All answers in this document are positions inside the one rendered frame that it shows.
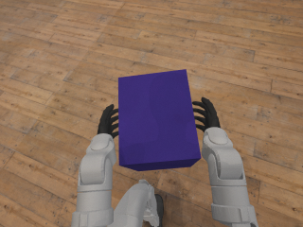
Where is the carton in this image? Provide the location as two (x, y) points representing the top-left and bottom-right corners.
(118, 69), (202, 171)

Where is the left robot forearm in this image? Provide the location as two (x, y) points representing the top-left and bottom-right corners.
(71, 133), (117, 227)

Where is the left robot foot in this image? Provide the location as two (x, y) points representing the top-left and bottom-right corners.
(151, 194), (164, 227)

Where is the right robot forearm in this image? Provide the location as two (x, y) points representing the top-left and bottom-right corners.
(201, 127), (258, 227)

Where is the robot left hand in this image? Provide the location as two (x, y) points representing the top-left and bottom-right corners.
(97, 104), (119, 139)

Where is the robot left thigh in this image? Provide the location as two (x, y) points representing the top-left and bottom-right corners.
(107, 183), (154, 227)

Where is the robot right hand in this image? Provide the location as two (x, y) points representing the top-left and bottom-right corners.
(192, 97), (221, 132)

